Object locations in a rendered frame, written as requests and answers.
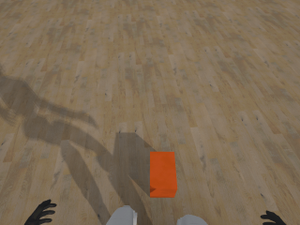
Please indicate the right robot thigh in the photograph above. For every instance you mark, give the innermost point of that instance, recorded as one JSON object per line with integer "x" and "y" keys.
{"x": 190, "y": 220}

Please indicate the robot left hand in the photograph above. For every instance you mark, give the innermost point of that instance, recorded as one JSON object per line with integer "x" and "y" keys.
{"x": 34, "y": 219}

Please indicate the robot thigh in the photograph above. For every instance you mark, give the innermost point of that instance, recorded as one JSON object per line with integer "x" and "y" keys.
{"x": 190, "y": 220}
{"x": 123, "y": 216}

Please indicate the carton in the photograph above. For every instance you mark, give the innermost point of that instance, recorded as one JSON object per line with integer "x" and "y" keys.
{"x": 163, "y": 180}

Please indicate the robot right hand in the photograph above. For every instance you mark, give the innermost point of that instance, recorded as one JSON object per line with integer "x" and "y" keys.
{"x": 272, "y": 216}

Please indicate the left robot thigh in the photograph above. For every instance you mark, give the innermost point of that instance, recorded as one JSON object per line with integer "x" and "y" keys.
{"x": 123, "y": 216}

